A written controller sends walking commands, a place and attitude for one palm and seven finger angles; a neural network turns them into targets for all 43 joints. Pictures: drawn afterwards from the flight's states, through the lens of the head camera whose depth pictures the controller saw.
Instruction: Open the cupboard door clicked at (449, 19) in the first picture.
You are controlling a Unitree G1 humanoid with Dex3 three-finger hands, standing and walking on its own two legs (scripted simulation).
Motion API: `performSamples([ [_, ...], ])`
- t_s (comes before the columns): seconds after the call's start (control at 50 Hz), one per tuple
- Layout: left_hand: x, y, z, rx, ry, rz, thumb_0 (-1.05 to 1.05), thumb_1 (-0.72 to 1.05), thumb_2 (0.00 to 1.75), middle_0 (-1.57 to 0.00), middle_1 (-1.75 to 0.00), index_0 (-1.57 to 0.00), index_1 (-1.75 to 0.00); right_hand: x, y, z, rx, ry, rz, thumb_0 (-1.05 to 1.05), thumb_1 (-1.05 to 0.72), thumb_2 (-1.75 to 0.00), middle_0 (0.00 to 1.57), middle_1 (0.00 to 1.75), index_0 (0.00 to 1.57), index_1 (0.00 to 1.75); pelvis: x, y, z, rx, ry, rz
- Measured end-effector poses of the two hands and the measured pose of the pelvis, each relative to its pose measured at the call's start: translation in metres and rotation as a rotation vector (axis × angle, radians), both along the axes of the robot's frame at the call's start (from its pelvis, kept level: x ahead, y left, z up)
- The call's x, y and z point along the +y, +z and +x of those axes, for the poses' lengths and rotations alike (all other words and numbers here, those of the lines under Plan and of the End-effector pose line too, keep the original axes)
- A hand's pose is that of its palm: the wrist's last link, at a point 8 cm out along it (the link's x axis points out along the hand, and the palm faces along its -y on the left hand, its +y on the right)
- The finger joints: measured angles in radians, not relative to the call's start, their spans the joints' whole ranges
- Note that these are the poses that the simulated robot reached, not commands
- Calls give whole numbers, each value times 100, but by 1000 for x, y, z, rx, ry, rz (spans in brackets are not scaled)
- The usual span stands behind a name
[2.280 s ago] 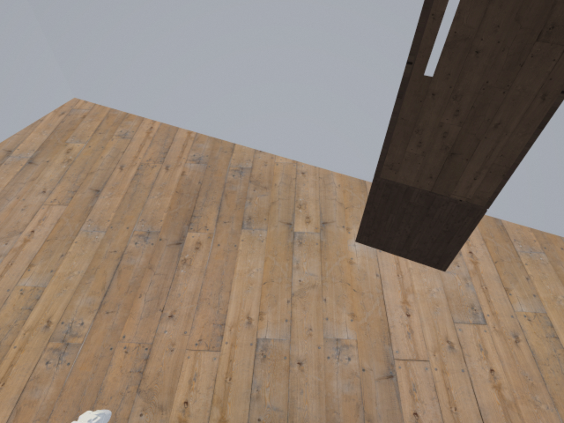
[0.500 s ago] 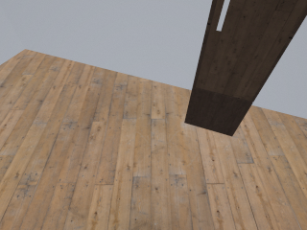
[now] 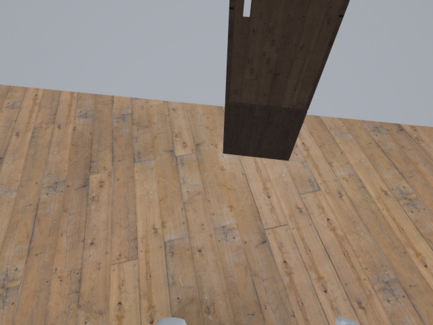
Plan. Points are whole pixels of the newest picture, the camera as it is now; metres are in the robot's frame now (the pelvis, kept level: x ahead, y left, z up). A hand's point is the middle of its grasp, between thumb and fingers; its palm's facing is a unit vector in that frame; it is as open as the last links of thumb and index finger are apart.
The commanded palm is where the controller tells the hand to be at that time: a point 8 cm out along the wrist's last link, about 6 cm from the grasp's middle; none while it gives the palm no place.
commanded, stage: walk to a spot facing it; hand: left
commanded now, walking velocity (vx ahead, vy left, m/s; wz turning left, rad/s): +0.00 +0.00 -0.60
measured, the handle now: out of the picture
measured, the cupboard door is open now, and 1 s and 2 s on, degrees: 0 0 0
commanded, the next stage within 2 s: turn to face it in 1.28 s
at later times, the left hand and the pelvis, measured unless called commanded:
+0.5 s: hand (138, 310) +0.16 +0.19 -0.16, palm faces -0.32 -0.92 -0.23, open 7.4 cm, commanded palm none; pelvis -0.02 +0.02 -0.01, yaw -20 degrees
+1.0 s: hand (153, 288) +0.20 +0.17 -0.18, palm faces -0.52 -0.83 -0.19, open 7.4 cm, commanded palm none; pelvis +0.06 +0.01 -0.01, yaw -37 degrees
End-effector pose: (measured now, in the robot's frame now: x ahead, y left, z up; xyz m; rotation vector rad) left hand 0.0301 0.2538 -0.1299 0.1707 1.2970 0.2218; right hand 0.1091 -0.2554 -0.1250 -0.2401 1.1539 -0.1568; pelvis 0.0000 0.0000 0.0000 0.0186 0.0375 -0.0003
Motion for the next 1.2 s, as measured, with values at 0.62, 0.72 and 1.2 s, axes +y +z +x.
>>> performSamples([
  [0.62, -61, 6, 154, -206, -524, -22, 1, 91, 90, -20, -30, -20, -30, 15, -27, -234, 209, -509, 46, 1, -91, -90, 20, 30, 20, 30, 8, -14, -27, -43, -394, -45],
  [0.72, -69, 11, 148, -157, -560, -33, 1, 91, 90, -20, -30, -20, -30, 5, -10, -220, 135, -536, 37, 1, -91, -90, 20, 30, 20, 30, 4, -2, -16, -40, -452, -29],
  [1.2, -126, -6, 287, -38, -788, -96, 1, 91, 90, -19, -29, -19, -30, 91, 3, -180, 164, -857, 106, 0, -91, -90, 20, 30, 20, 30, -13, 6, 98, -35, -763, -66],
])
